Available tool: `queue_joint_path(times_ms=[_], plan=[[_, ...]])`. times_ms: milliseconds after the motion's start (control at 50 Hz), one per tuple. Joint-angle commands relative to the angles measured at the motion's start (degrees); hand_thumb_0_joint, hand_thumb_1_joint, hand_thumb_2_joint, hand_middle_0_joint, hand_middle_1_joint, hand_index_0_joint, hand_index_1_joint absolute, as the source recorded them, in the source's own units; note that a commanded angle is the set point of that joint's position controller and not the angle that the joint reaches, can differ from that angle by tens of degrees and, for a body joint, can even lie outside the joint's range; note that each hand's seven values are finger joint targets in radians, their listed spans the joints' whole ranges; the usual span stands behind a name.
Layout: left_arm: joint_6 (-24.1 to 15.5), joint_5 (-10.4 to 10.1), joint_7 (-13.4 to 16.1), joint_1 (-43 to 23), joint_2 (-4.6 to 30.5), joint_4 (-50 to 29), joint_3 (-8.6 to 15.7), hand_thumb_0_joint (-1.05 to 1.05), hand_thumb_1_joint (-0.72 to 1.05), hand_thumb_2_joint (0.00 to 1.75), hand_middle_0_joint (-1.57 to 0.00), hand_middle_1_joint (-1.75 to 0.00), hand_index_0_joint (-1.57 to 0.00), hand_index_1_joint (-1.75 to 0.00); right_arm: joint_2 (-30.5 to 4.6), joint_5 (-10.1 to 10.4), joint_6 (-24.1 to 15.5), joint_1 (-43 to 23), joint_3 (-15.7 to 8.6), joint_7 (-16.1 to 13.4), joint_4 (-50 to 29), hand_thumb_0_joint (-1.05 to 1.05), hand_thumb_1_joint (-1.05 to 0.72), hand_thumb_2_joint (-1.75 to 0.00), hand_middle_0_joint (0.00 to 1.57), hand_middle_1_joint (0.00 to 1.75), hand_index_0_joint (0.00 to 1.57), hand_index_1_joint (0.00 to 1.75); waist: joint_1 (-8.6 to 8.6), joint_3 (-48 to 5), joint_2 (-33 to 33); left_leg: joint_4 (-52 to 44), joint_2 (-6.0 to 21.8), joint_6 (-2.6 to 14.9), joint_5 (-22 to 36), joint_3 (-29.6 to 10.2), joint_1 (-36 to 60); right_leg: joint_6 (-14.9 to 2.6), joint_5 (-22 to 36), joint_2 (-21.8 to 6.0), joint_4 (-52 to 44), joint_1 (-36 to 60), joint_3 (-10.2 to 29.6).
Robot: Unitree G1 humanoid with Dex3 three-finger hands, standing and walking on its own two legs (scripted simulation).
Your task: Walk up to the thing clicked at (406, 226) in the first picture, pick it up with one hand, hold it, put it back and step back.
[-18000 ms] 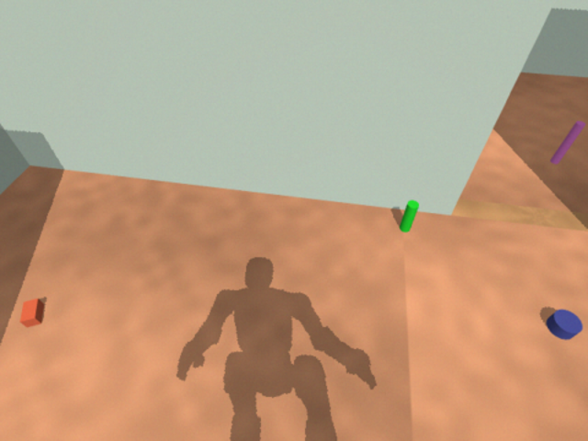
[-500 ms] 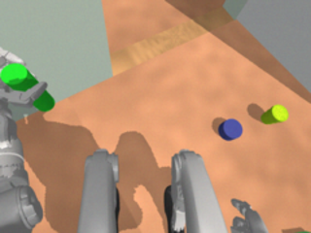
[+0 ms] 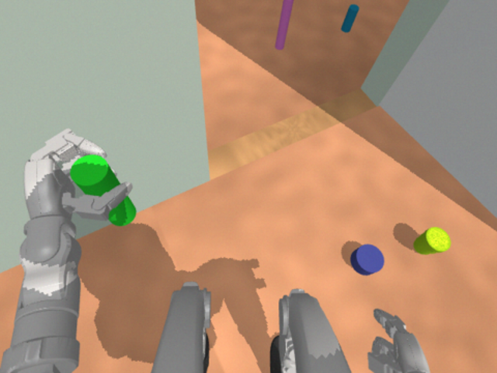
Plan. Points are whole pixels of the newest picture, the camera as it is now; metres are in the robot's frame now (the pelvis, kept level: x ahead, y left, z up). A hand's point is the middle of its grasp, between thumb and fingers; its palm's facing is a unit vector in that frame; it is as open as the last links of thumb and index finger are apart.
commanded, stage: lift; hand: left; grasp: from the side
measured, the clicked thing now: (108, 194) +0.38 +0.24 -0.01
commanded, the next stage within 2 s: hold in 1.12 s
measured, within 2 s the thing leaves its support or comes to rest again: neither
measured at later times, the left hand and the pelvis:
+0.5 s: hand (87, 138) +0.38 +0.21 +0.14, palm faces +0.26 -0.96 -0.04, open 8.3 cm; pelvis +0.03 +0.00 +0.10, yaw +2 degrees
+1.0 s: hand (93, 112) +0.39 +0.19 +0.18, palm faces +0.27 -0.96 -0.02, open 8.3 cm; pelvis +0.05 -0.01 +0.14, yaw +2 degrees
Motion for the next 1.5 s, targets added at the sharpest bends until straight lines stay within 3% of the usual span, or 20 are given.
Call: queue_joint_path(times_ms=[0,180,300,320,340,420,460,540,580,620,780,1060,1120,1160,1220,1300,1320,1340,1440,1480], plan=[[-4.13,-0.47,0.99,-12.60,9.02,-12.60,0.36,0.00,0.16,1.19,-1.26,-1.39,-1.29,-1.37,-8.96,-0.16,-2.70,3.37,-3.60,-1.05,-4.78,0.00,-0.91,-0.90,0.20,0.30,0.20,0.30,-0.74,-22.09,5.66,-18.33,-0.61,1.17,10.73,-0.84,28.30,-1.95,13.47,0.60,-16.92,15.49,0.81],[-5.18,-0.14,1.49,-11.00,5.08,-9.85,-2.59,0.00,0.14,1.18,-1.26,-1.38,-1.30,-1.36,-8.79,-0.70,-3.93,4.56,-3.84,-0.37,-4.54,0.00,-0.91,-0.90,0.20,0.30,0.20,0.30,-0.03,-19.17,4.39,-26.85,-0.48,0.63,15.90,-0.57,38.74,-2.02,17.64,0.42,-24.74,24.41,0.46],[-6.58,0.70,2.87,-9.93,5.08,-12.24,-2.58,0.00,0.13,1.16,-1.25,-1.36,-1.28,-1.34,-8.15,-1.15,-3.88,4.10,-3.68,0.03,-5.32,0.00,-0.91,-0.90,0.20,0.30,0.20,0.30,1.23,-18.85,3.97,-31.29,-1.01,0.66,16.67,0.39,42.03,-1.97,18.93,0.31,-29.17,31.29,0.77],[-6.95,0.57,2.78,-10.43,3.52,-12.74,-4.20,0.00,0.14,1.16,-1.25,-1.34,-1.27,-1.34,-8.09,-1.18,-3.90,4.16,-3.66,0.10,-5.49,0.00,-0.91,-0.90,0.20,0.30,0.20,0.30,0.52,-18.42,3.92,-32.01,-0.90,0.59,16.81,0.29,43.32,-1.95,19.16,0.37,-29.67,31.35,0.62],[-7.05,0.51,3.01,-9.81,4.33,-12.23,-3.13,0.00,0.15,1.16,-1.25,-1.35,-1.27,-1.34,-8.25,-1.22,-3.93,4.45,-3.71,-0.07,-5.29,0.00,-0.91,-0.90,0.20,0.30,0.20,0.30,0.75,-18.35,3.52,-32.67,-0.90,0.60,17.58,0.33,44.00,-1.85,19.91,0.40,-30.33,32.48,0.54],[-7.46,1.07,3.79,-10.69,3.66,-13.55,-4.13,0.00,0.18,1.17,-1.25,-1.34,-1.27,-1.33,-7.64,-1.59,-3.76,4.98,-3.53,-0.15,-5.28,0.00,-0.91,-0.90,0.20,0.30,0.20,0.30,0.69,-18.08,3.11,-34.27,-1.08,0.71,19.85,1.09,46.33,-1.60,22.35,0.29,-33.19,36.27,0.95],[-7.02,1.36,3.96,-8.37,1.45,-11.90,-6.09,0.00,0.18,1.18,-1.24,-1.34,-1.27,-1.33,-7.99,-1.68,-3.82,4.97,-3.86,-0.18,-5.21,0.00,-0.91,-0.90,0.20,0.30,0.20,0.30,0.25,-16.76,1.90,-35.42,-0.98,0.66,19.83,1.03,47.20,-1.63,22.43,0.46,-34.09,36.62,0.76],[-7.35,1.39,4.80,-7.65,1.81,-12.57,-5.15,0.00,0.18,1.19,-1.25,-1.35,-1.27,-1.34,-7.35,-1.94,-3.70,5.59,-3.72,-0.05,-4.59,0.00,-0.91,-0.90,0.20,0.30,0.20,0.30,0.96,-16.11,1.71,-37.07,-1.25,0.71,21.50,1.54,48.33,-1.41,24.26,0.33,-36.27,40.37,0.98],[-7.33,1.29,4.97,-6.22,-0.08,-11.78,-6.51,0.00,0.20,1.19,-1.25,-1.35,-1.27,-1.34,-7.06,-1.96,-3.71,4.68,-3.49,-0.14,-5.26,0.00,-0.91,-0.90,0.20,0.30,0.20,0.30,0.80,-14.99,0.73,-37.70,-1.33,0.87,22.02,1.93,48.83,-1.09,25.31,0.27,-37.54,41.99,1.19],[-7.56,1.40,5.37,-6.46,0.86,-11.87,-5.21,0.00,0.18,1.19,-1.24,-1.34,-1.26,-1.34,-6.82,-2.08,-3.65,4.73,-3.45,-0.03,-5.11,0.00,-0.91,-0.90,0.20,0.30,0.20,0.30,0.96,-13.83,0.11,-38.64,-1.51,0.95,21.59,2.06,47.77,-0.95,25.49,0.16,-38.36,43.39,1.32],[-8.14,2.00,5.94,-7.43,-0.79,-13.79,-7.47,0.00,0.20,1.19,-1.23,-1.33,-1.25,-1.33,-6.73,-2.35,-3.35,4.42,-3.64,0.30,-4.97,0.00,-0.91,-0.90,0.20,0.30,0.20,0.30,0.98,-12.28,1.87,-41.55,-1.39,0.61,23.24,2.30,52.96,-1.22,26.15,0.29,-40.64,44.24,1.20],[-7.85,2.07,6.20,-5.06,-1.69,-13.31,-8.22,0.00,0.21,1.18,-1.23,-1.32,-1.24,-1.32,-6.88,-2.54,-2.85,4.58,-3.87,0.55,-4.25,0.00,-0.91,-0.90,0.20,0.30,0.20,0.30,0.86,-12.02,0.00,-43.34,-1.57,0.91,28.19,2.90,55.95,-0.72,31.60,0.26,-43.17,49.65,1.53],[-7.53,2.02,6.40,-3.12,-2.88,-10.75,-8.36,0.00,0.24,1.19,-1.24,-1.34,-1.26,-1.34,-6.51,-2.54,-2.74,4.31,-3.68,0.74,-4.22,0.00,-0.91,-0.90,0.20,0.30,0.20,0.30,0.93,-9.84,-1.07,-44.13,-1.65,0.90,26.11,3.05,55.45,-0.54,29.86,0.30,-44.33,49.30,1.53],[-8.37,2.10,6.81,-8.00,-1.14,-16.30,-7.87,0.00,0.22,1.20,-1.25,-1.34,-1.26,-1.35,-6.67,-2.45,-2.76,3.69,-3.85,0.76,-4.64,0.00,-0.91,-0.90,0.20,0.30,0.20,0.30,1.33,-11.28,1.06,-44.84,-1.71,0.62,25.05,3.24,56.60,-0.76,28.63,0.17,-44.50,50.03,1.74],[-8.00,1.89,6.70,-4.31,-3.00,-13.24,-8.52,0.00,0.27,1.13,-1.27,-1.35,-1.29,-1.34,-6.74,-2.32,-2.80,2.91,-3.86,0.71,-4.91,0.00,-0.92,-0.90,0.20,0.30,0.20,0.30,1.25,-8.45,-1.33,-45.89,-1.86,0.62,22.54,3.26,55.24,-0.59,26.83,0.15,-45.38,50.43,1.64],[-7.95,2.18,6.70,-5.01,-2.24,-15.03,-8.72,0.00,0.22,1.12,-1.28,-1.35,-1.30,-1.34,-6.49,-2.42,-2.74,3.08,-3.70,0.55,-4.95,0.00,-0.93,-0.90,0.20,0.30,0.20,0.30,1.02,-11.30,-0.59,-45.48,-1.90,0.87,25.17,3.49,56.92,-0.36,29.52,0.08,-45.62,52.43,1.98],[-7.57,2.19,6.85,-3.10,-1.43,-13.76,-7.43,0.00,0.22,1.12,-1.27,-1.34,-1.29,-1.34,-6.55,-2.34,-2.62,3.41,-3.71,0.53,-4.61,0.00,-0.93,-0.90,0.20,0.30,0.20,0.30,1.35,-10.90,-0.82,-45.38,-1.98,0.94,25.90,3.68,56.92,-0.26,30.44,0.08,-45.93,52.70,2.14],[-7.49,2.10,6.67,-3.43,-3.19,-14.23,-9.26,0.00,0.21,1.11,-1.28,-1.35,-1.30,-1.34,-6.36,-2.35,-2.79,3.00,-3.58,0.59,-4.88,0.00,-0.93,-0.90,0.20,0.30,0.20,0.30,1.00,-10.44,-1.15,-45.51,-1.91,0.92,26.10,3.66,56.76,-0.30,30.69,0.08,-45.78,52.81,2.00],[-7.51,2.04,7.09,-5.40,-2.67,-16.65,-8.82,0.00,0.27,1.15,-1.30,-1.37,-1.31,-1.36,-6.43,-2.37,-2.75,3.24,-3.72,0.62,-4.63,0.00,-0.93,-0.90,0.20,0.30,0.20,0.30,1.40,-11.57,-0.23,-46.38,-1.68,0.68,27.64,3.17,58.83,-0.66,30.87,0.41,-45.83,53.15,1.52],[-7.20,2.04,7.08,-3.72,-2.26,-14.65,-8.18,0.00,0.24,1.15,-1.30,-1.37,-1.31,-1.36,-6.36,-2.28,-2.64,3.05,-3.63,0.71,-4.51,0.00,-0.93,-0.90,0.20,0.30,0.20,0.30,1.64,-8.53,0.59,-46.82,-1.83,0.52,26.28,3.30,57.60,-0.69,29.62,0.41,-46.22,52.41,1.51]])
